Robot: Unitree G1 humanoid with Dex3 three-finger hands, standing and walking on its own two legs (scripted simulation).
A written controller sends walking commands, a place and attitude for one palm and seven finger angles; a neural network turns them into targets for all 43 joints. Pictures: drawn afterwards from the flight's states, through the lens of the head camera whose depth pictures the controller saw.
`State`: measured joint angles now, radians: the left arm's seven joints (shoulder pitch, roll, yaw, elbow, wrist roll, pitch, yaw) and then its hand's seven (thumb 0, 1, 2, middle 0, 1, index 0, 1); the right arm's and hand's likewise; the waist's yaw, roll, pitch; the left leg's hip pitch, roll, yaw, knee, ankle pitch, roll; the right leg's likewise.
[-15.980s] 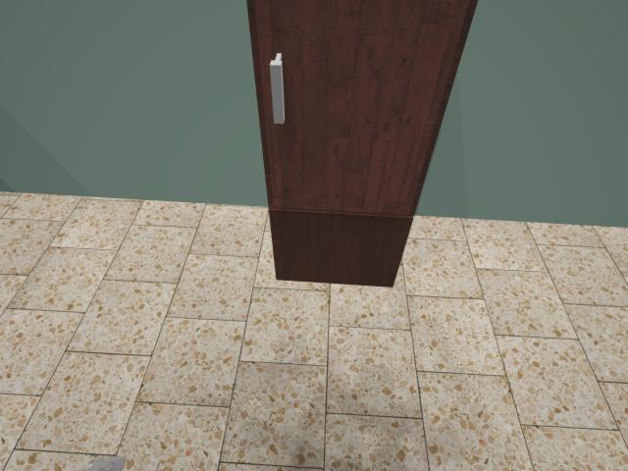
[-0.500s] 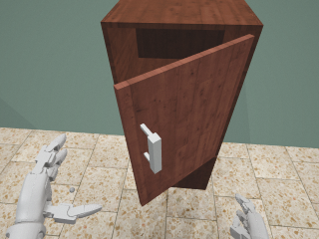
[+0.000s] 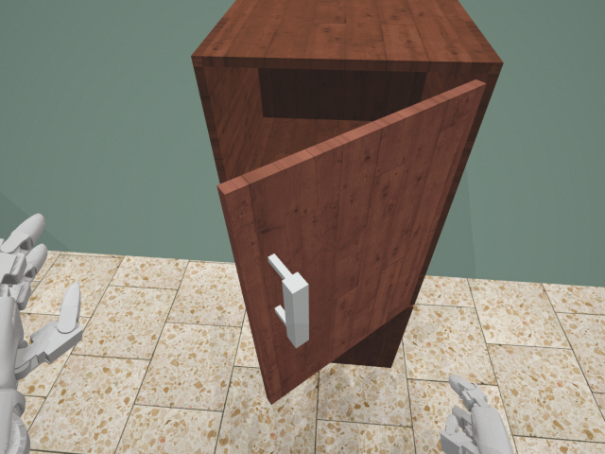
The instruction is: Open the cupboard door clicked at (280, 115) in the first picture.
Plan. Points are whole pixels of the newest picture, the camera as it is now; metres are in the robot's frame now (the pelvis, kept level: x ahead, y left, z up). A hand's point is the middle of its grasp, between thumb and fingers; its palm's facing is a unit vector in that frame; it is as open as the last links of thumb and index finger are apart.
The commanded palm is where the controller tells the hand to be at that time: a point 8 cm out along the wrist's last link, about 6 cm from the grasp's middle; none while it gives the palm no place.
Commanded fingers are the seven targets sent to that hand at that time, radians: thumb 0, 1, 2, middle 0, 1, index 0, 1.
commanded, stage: draw the hand back to the body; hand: left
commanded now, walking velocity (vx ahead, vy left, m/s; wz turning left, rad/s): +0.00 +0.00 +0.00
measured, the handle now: (287, 301) +0.30 +0.07 +0.05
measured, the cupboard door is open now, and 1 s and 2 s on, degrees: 40 40 40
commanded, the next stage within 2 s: step back with the hand held close in 0.34 s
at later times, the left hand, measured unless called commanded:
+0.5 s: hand (83, 331) +0.18 +0.25 +0.15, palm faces +0.46 -0.80 -0.39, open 7.4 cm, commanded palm +0.13 +0.28 +0.17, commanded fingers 0.00 0.90 0.90 -0.20 -0.30 -0.20 -0.30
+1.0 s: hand (11, 395) +0.12 +0.27 +0.16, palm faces +0.37 -0.78 -0.51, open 7.4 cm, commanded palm +0.06 +0.31 +0.17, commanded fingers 0.00 0.90 0.90 -0.20 -0.30 -0.20 -0.30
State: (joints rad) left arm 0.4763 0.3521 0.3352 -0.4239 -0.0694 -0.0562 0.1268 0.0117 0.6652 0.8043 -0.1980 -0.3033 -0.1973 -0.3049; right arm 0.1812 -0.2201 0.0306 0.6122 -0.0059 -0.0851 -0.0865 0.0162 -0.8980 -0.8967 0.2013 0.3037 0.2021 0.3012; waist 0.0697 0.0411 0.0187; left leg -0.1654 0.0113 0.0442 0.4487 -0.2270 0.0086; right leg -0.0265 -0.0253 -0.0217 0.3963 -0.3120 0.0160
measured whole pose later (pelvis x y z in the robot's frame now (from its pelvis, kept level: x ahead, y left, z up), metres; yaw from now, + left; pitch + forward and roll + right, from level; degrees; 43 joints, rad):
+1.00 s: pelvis -0.08 +0.01 -0.01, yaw +0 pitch -1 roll -2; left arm 0.58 0.43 0.43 -0.54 -0.05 -0.16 0.14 0.02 0.89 0.90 -0.21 -0.30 -0.21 -0.31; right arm 0.19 -0.22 0.00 0.52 0.01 -0.02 -0.08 0.02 -0.90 -0.90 0.20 0.30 0.20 0.30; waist 0.00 0.03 0.07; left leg -0.38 0.03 0.04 0.53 -0.13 0.03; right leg -0.26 0.00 -0.02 0.52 -0.24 0.03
